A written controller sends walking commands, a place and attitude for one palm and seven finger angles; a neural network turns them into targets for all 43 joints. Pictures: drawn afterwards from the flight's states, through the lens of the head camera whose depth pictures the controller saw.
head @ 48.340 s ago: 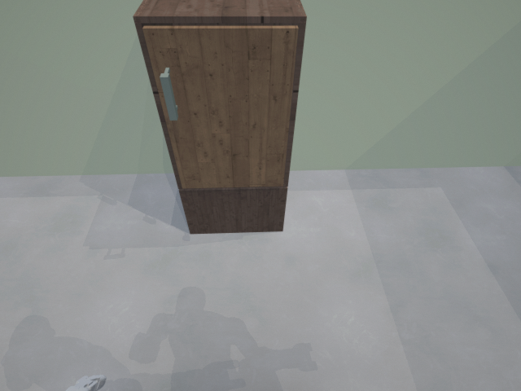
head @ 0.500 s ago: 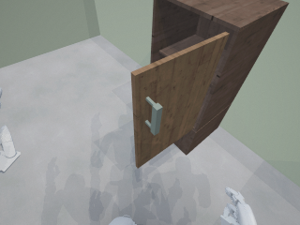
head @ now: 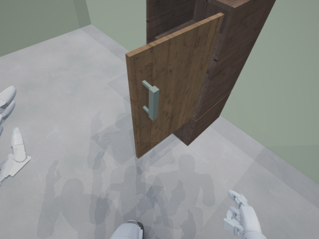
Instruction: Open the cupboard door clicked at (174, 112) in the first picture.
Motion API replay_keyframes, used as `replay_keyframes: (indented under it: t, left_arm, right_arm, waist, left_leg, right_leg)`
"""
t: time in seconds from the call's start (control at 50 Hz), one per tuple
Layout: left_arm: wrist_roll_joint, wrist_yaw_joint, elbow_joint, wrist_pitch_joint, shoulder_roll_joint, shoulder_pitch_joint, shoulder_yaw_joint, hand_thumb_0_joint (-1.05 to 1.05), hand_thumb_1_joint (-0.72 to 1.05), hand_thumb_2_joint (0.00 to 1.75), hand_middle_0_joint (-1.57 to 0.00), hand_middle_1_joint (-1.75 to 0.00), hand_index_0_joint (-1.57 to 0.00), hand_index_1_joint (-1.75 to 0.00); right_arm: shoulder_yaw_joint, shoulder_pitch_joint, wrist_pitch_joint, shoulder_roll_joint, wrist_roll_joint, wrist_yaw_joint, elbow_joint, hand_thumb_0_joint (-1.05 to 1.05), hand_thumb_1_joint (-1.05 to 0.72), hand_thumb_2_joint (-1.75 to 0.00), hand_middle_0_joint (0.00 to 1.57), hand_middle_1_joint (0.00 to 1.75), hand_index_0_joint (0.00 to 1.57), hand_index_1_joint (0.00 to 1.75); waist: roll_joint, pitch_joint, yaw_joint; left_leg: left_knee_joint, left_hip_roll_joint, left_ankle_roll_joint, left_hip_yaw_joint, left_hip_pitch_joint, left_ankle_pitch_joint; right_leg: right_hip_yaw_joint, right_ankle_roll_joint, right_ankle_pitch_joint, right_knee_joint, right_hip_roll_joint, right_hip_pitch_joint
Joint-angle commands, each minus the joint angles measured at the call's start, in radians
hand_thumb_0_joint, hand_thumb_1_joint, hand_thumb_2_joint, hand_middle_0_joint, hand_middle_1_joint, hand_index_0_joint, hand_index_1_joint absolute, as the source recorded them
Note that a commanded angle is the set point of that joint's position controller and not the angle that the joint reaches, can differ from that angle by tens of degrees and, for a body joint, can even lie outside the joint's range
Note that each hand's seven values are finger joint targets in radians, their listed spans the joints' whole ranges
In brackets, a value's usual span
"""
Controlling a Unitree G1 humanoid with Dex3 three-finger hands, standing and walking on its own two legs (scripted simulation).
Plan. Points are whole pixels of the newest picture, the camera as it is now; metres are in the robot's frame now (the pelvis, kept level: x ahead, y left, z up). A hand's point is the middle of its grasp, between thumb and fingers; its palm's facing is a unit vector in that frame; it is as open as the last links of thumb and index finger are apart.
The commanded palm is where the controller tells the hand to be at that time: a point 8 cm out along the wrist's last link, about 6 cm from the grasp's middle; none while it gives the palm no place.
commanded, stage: stop stepping back and stand still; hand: left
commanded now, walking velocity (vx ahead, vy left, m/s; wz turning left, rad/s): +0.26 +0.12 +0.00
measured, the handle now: (149, 100) +0.51 +0.09 +0.00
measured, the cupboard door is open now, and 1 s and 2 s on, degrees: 87 87 87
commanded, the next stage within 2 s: let the arm hang, fingers relaxed in 0.88 s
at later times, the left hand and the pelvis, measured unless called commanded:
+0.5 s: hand out of the picture +0.15 +0.27 +0.17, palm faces +0.49 -0.77 -0.41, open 7.4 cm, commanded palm +0.09 +0.30 +0.19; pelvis -0.04 +0.00 +0.01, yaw +2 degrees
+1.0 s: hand out of the picture +0.13 +0.29 +0.15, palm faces +0.41 -0.77 -0.48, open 7.4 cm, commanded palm none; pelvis -0.07 +0.02 +0.01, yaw +1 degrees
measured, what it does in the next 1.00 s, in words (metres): steps on the spot: left foot, then right foot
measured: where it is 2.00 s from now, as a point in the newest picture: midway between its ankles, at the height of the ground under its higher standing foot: outside the picture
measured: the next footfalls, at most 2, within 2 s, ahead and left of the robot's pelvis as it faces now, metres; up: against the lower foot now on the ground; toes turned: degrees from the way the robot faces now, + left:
left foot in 0.04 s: +0.12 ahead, +0.09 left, +0.00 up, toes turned +2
right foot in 0.28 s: +0.01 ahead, -0.09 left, +0.00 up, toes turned -2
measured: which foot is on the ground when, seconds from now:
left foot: up 0.00-0.02, down 0.04-0.30, up 0.32-0.52, down 0.54-1.00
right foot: down 0.00-0.06, up 0.08-0.26, down 0.28-1.00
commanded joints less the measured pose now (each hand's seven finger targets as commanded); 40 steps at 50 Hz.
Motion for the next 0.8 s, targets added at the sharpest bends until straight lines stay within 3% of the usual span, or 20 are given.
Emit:
replay_keyframes:
  t: [0.0, 0.02, 0.04, 0.06, 0.1, 0.14, 0.2, 0.22, 0.24, 0.26, 0.28, 0.32, 0.38, 0.44, 0.48, 0.52, 0.54, 0.58, 0.68, 0.78]
  left_arm:
    - [-0.035, 0.021, -0.183, -0.004, 0.208, 0.038, 0.193, 0.00, 0.90, 0.90, -0.20, -0.30, -0.20, -0.30]
    - [-0.041, 0.019, -0.211, 0.000, 0.202, 0.060, 0.192, 0.00, 0.90, 0.90, -0.20, -0.30, -0.20, -0.30]
    - [-0.044, 0.010, -0.230, 0.004, 0.193, 0.077, 0.173, 0.00, 0.90, 0.90, -0.20, -0.30, -0.20, -0.30]
    - [-0.047, 0.006, -0.234, -0.017, 0.146, 0.044, 0.137, 0.00, 0.90, 0.90, -0.20, -0.30, -0.20, -0.30]
    - [-0.033, 0.027, -0.173, -0.002, 0.168, 0.103, 0.185, 0.00, 0.90, 0.90, -0.20, -0.30, -0.20, -0.30]
    - [-0.036, 0.042, -0.193, 0.008, 0.198, 0.134, 0.217, 0.00, 0.90, 0.90, -0.20, -0.30, -0.20, -0.30]
    - [-0.023, 0.045, -0.186, 0.011, 0.159, 0.156, 0.176, 0.00, 0.90, 0.90, -0.20, -0.30, -0.20, -0.30]
    - [-0.016, 0.043, -0.176, 0.011, 0.156, 0.147, 0.168, 0.00, 0.90, 0.90, -0.20, -0.30, -0.20, -0.30]
    - [-0.012, 0.042, -0.179, 0.008, 0.180, 0.132, 0.179, 0.00, 0.90, 0.90, -0.20, -0.30, -0.20, -0.30]
    - [-0.008, 0.041, -0.176, 0.003, 0.184, 0.112, 0.164, 0.00, 0.90, 0.90, -0.20, -0.30, -0.20, -0.30]
    - [-0.010, 0.044, -0.185, 0.000, 0.199, 0.056, 0.175, 0.00, 0.90, 0.90, -0.20, -0.30, -0.20, -0.30]
    - [0.002, 0.042, -0.158, -0.008, 0.164, -0.025, 0.149, 0.00, 0.90, 0.90, -0.20, -0.30, -0.20, -0.30]
    - [0.013, 0.049, -0.067, -0.013, 0.132, -0.087, 0.111, 0.00, 0.90, 0.90, -0.20, -0.30, -0.20, -0.30]
    - [0.022, 0.059, -0.038, -0.020, 0.132, -0.109, 0.095, 0.00, 0.90, 0.90, -0.20, -0.30, -0.20, -0.30]
    - [0.023, 0.060, -0.097, -0.033, 0.130, -0.114, 0.095, 0.00, 0.90, 0.90, -0.20, -0.30, -0.20, -0.30]
    - [0.019, 0.059, -0.160, -0.046, 0.143, -0.092, 0.117, 0.00, 0.90, 0.90, -0.20, -0.30, -0.20, -0.30]
    - [0.015, 0.058, -0.162, -0.045, 0.160, -0.064, 0.133, 0.00, 0.90, 0.90, -0.20, -0.30, -0.20, -0.30]
    - [0.013, 0.047, -0.168, -0.046, 0.160, -0.014, 0.147, 0.00, 0.90, 0.90, -0.20, -0.30, -0.20, -0.30]
    - [-0.004, 0.040, -0.105, -0.042, 0.125, 0.047, 0.143, 0.00, 0.90, 0.90, -0.20, -0.30, -0.20, -0.30]
    - [-0.011, 0.037, -0.059, -0.037, 0.127, 0.046, 0.147, 0.00, 0.90, 0.90, -0.20, -0.30, -0.20, -0.30]
  right_arm:
    - [-0.044, -0.064, -0.040, -0.139, 0.026, -0.046, -0.210, 0.00, -0.90, -0.90, 0.20, 0.30, 0.20, 0.30]
    - [-0.049, -0.045, -0.041, -0.156, 0.021, -0.039, -0.205, 0.00, -0.90, -0.90, 0.20, 0.30, 0.20, 0.30]
    - [-0.061, -0.025, -0.054, -0.169, 0.017, -0.023, -0.201, 0.00, -0.90, -0.90, 0.20, 0.30, 0.20, 0.30]
    - [-0.062, 0.023, -0.074, -0.166, 0.016, -0.011, -0.187, 0.00, -0.90, -0.90, 0.20, 0.30, 0.20, 0.30]
    - [-0.061, 0.011, -0.094, -0.161, 0.001, -0.013, -0.188, 0.00, -0.90, -0.90, 0.20, 0.30, 0.20, 0.30]
    - [-0.060, 0.013, -0.088, -0.157, -0.004, -0.016, -0.202, 0.00, -0.90, -0.90, 0.20, 0.30, 0.20, 0.30]
    - [-0.064, 0.000, -0.067, -0.165, 0.001, -0.024, -0.230, 0.00, -0.90, -0.90, 0.20, 0.30, 0.20, 0.30]
    - [-0.069, -0.002, -0.059, -0.165, 0.001, -0.026, -0.233, 0.00, -0.90, -0.90, 0.20, 0.30, 0.20, 0.30]
    - [-0.073, -0.003, -0.051, -0.161, 0.000, -0.027, -0.236, 0.00, -0.90, -0.90, 0.20, 0.30, 0.20, 0.30]
    - [-0.077, 0.003, -0.043, -0.155, -0.001, -0.027, -0.229, 0.00, -0.90, -0.90, 0.20, 0.30, 0.20, 0.30]
    - [-0.080, 0.015, -0.034, -0.156, -0.009, -0.028, -0.203, 0.00, -0.90, -0.90, 0.20, 0.30, 0.20, 0.30]
    - [-0.080, 0.056, -0.051, -0.159, -0.006, -0.025, -0.165, 0.00, -0.90, -0.90, 0.20, 0.30, 0.20, 0.30]
    - [-0.065, 0.038, -0.067, -0.146, 0.003, -0.040, -0.155, 0.00, -0.90, -0.90, 0.20, 0.30, 0.20, 0.30]
    - [-0.066, 0.035, -0.099, -0.151, 0.000, -0.058, -0.137, 0.00, -0.90, -0.90, 0.20, 0.30, 0.20, 0.30]
    - [-0.064, 0.059, -0.114, -0.157, -0.002, -0.053, -0.144, 0.00, -0.90, -0.90, 0.20, 0.30, 0.20, 0.30]
    - [-0.068, 0.051, -0.115, -0.180, 0.000, -0.043, -0.171, 0.00, -0.90, -0.90, 0.20, 0.30, 0.20, 0.30]
    - [-0.068, 0.056, -0.114, -0.175, 0.008, -0.038, -0.179, 0.00, -0.90, -0.90, 0.20, 0.30, 0.20, 0.30]
    - [-0.053, 0.053, -0.109, -0.146, 0.003, -0.026, -0.171, 0.00, -0.90, -0.90, 0.20, 0.30, 0.20, 0.30]
    - [-0.062, 0.050, -0.106, -0.155, 0.012, -0.010, -0.181, 0.00, -0.90, -0.90, 0.20, 0.30, 0.20, 0.30]
    - [-0.060, 0.044, -0.089, -0.149, 0.008, -0.007, -0.178, 0.00, -0.90, -0.90, 0.20, 0.30, 0.20, 0.30]
  waist:
    - [-0.028, -0.293, -0.055]
    - [0.132, -0.332, -0.047]
    - [0.284, -0.317, -0.038]
    - [0.248, -0.198, -0.041]
    - [0.232, -0.117, -0.033]
    - [0.250, -0.124, -0.032]
    - [0.279, -0.066, -0.045]
    - [0.231, -0.052, -0.049]
    - [0.120, -0.053, -0.054]
    - [-0.057, -0.051, -0.055]
    - [-0.167, -0.028, -0.049]
    - [-0.155, -0.042, -0.066]
    - [-0.072, -0.039, -0.064]
    - [-0.041, -0.007, -0.046]
    - [0.039, -0.034, -0.045]
    - [0.177, -0.079, -0.035]
    - [0.162, -0.122, -0.034]
    - [0.194, -0.121, -0.040]
    - [0.065, -0.114, -0.046]
    - [0.022, -0.088, -0.050]
  left_leg:
    - [-0.079, -0.045, 0.036, 0.044, 0.484, 0.484]
    - [-0.122, 0.058, 0.083, -0.075, 0.634, 0.783]
    - [-0.236, 0.175, 0.126, -0.215, 0.646, 0.783]
    - [-0.335, 0.208, 0.125, -0.249, 0.491, 0.555]
    - [-0.468, 0.220, 0.139, -0.296, 0.301, -0.051]
    - [-0.498, 0.163, 0.097, -0.211, 0.262, -0.197]
    - [-0.511, 0.113, 0.045, -0.131, 0.039, -0.409]
    - [-0.453, 0.081, 0.029, -0.098, 0.007, -0.416]
    - [-0.294, 0.028, 0.015, -0.052, 0.066, -0.343]
    - [0.016, -0.043, -0.010, -0.015, 0.194, -0.213]
    - [0.255, -0.048, -0.018, -0.047, 0.209, -0.152]
    - [0.415, -0.018, -0.015, -0.074, 0.141, -0.111]
    - [0.173, 0.012, 0.006, -0.018, 0.230, -0.093]
    - [-0.064, -0.014, 0.032, 0.024, 0.315, -0.108]
    - [-0.238, 0.011, 0.051, -0.018, 0.357, -0.124]
    - [-0.269, 0.124, 0.087, -0.171, 0.385, 0.084]
    - [-0.241, 0.153, 0.080, -0.184, 0.404, 0.257]
    - [-0.255, 0.137, 0.062, -0.147, 0.352, 0.367]
    - [-0.203, 0.069, 0.026, -0.050, 0.267, 0.186]
    - [-0.205, 0.033, 0.021, -0.038, 0.276, 0.010]
  right_leg:
    - [-0.078, 0.058, 1.171, 0.187, -0.121, -0.086]
    - [-0.085, 0.070, 0.707, 0.253, -0.049, -0.203]
    - [-0.054, 0.046, 0.020, 0.371, 0.001, -0.267]
    - [0.002, 0.019, -0.226, 0.437, 0.013, -0.233]
    - [-0.021, 0.019, -0.144, 0.397, -0.006, -0.210]
    - [-0.075, 0.012, -0.080, 0.234, -0.014, -0.128]
    - [-0.149, 0.000, -0.011, 0.078, 0.014, 0.070]
    - [-0.134, -0.008, -0.018, 0.021, 0.000, 0.081]
    - [-0.057, -0.027, -0.067, -0.105, -0.062, -0.007]
    - [0.191, -0.089, -0.236, -0.298, -0.230, -0.234]
    - [0.384, -0.149, -0.315, -0.389, -0.393, -0.405]
    - [0.302, -0.136, -0.249, -0.331, -0.364, -0.376]
    - [0.132, -0.090, -0.144, -0.254, -0.277, -0.328]
    - [0.132, -0.080, -0.113, -0.234, -0.259, -0.291]
    - [0.109, -0.051, -0.033, -0.137, -0.211, -0.210]
    - [0.015, -0.005, 0.196, 0.039, -0.102, -0.175]
    - [-0.034, 0.008, 0.319, 0.097, -0.078, -0.145]
    - [-0.086, 0.017, 0.304, 0.119, -0.063, -0.105]
    - [-0.007, 0.000, 0.441, 0.022, -0.102, -0.011]
    - [0.051, -0.006, 0.271, -0.086, -0.125, -0.084]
